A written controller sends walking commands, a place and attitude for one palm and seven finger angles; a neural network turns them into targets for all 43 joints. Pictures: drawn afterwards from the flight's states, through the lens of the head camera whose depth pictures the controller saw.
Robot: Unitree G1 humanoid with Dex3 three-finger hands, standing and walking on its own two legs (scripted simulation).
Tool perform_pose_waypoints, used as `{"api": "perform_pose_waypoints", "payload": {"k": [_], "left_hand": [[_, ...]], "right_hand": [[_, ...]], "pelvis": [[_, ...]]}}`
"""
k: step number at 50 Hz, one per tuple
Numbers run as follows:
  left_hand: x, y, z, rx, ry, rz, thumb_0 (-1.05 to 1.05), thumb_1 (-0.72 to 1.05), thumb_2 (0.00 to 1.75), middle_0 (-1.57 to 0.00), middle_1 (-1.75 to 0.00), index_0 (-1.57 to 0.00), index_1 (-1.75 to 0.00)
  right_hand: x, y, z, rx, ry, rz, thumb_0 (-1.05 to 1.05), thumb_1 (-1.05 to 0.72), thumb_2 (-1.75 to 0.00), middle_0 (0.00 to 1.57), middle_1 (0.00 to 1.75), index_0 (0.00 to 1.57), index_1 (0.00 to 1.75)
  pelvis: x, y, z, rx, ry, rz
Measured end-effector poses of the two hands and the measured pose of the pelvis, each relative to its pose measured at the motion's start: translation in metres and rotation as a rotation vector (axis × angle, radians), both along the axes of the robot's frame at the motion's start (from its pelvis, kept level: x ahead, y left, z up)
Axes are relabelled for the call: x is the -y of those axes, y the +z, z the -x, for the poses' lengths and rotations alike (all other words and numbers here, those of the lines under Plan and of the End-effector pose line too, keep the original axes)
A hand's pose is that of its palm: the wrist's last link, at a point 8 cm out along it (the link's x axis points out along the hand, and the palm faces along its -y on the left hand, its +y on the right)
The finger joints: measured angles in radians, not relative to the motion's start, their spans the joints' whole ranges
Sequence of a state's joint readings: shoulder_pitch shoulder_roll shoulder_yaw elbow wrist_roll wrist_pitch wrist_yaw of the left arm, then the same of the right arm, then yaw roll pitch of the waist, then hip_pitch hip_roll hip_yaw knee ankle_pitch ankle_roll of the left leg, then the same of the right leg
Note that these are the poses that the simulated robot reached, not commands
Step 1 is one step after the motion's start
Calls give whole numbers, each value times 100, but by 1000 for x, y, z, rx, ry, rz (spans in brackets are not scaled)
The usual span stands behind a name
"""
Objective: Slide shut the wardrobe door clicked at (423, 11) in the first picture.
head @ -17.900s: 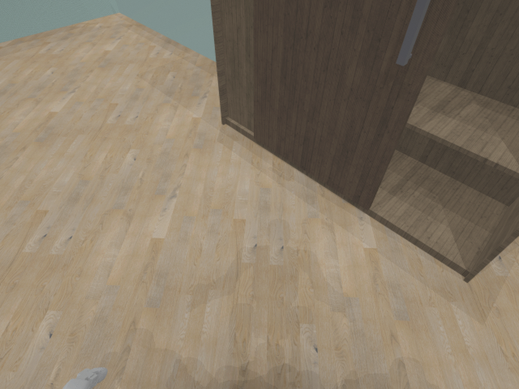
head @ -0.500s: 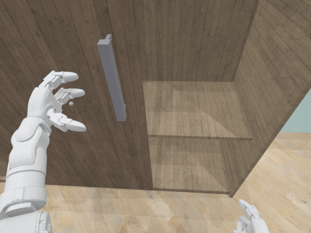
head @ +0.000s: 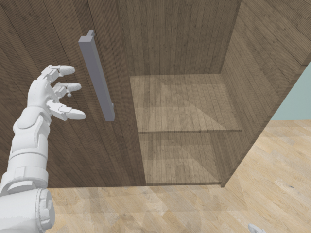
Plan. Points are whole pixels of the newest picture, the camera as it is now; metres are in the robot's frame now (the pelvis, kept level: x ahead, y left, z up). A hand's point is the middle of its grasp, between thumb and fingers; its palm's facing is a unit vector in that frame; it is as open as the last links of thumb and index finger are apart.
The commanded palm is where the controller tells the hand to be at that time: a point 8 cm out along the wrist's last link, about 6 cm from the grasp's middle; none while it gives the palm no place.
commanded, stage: move the hooked fingers beside the handle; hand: left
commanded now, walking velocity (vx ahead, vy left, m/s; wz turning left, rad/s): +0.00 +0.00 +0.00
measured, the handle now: (102, 81) +0.48 +0.15 +0.15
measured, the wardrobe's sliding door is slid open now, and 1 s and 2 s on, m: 0.49 0.49 0.49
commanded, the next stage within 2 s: feel for the door with the fingertips in 0.86 s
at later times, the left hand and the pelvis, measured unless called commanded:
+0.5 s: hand (73, 93) +0.42 +0.21 +0.16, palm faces +0.05 -1.00 -0.02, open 13.9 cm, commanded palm +0.40 +0.27 +0.16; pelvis +0.00 +0.01 +0.00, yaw +0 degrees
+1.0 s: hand (71, 90) +0.42 +0.22 +0.16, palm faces +0.05 -1.00 -0.02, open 14.0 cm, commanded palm +0.40 +0.26 +0.15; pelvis +0.00 +0.01 +0.00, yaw +0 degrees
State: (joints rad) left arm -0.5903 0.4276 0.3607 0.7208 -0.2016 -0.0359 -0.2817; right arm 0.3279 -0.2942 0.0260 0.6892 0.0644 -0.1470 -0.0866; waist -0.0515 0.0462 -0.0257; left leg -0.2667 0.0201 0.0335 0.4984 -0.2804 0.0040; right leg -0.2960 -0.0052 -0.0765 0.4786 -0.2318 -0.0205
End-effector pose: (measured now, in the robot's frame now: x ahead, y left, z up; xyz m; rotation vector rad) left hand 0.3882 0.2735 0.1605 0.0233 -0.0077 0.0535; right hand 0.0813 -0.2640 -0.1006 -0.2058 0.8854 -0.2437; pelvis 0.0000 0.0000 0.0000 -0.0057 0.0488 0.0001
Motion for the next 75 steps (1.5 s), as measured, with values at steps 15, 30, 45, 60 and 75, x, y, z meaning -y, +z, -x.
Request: {"api": "perform_pose_waypoints", "payload": {"k": [15,30,45,60,75], "left_hand": [[11,5,-23,25,-18,0,-1,-50,30,-34,-123,-32,-120],[9,3,-14,57,-14,9,-1,-50,30,-30,-120,-31,-120],[3,-3,-11,41,0,5,-1,-50,30,-30,-120,-30,-120],[30,-5,-14,11,-35,30,-1,-50,30,-30,-120,-30,-120],[47,2,-23,27,-18,23,-1,-50,30,-32,-121,-31,-120]], "right_hand": [[-11,-3,6,-28,-7,-17,2,-91,-90,20,30,20,30],[-16,-2,0,-30,10,-10,2,-91,-90,20,30,20,30],[-15,0,-5,-22,9,-8,1,-91,-90,20,30,20,30],[-18,-1,-13,-3,15,-29,2,-91,-90,20,30,20,30],[-17,-4,-9,-13,9,-43,1,-91,-90,20,30,20,30]], "pelvis": [[-6,-1,0,-22,-8,1],[-9,-1,0,-8,2,6],[-9,-1,-2,-9,-1,6],[-9,0,-3,-6,0,4],[-4,0,-1,0,-6,1]]}}
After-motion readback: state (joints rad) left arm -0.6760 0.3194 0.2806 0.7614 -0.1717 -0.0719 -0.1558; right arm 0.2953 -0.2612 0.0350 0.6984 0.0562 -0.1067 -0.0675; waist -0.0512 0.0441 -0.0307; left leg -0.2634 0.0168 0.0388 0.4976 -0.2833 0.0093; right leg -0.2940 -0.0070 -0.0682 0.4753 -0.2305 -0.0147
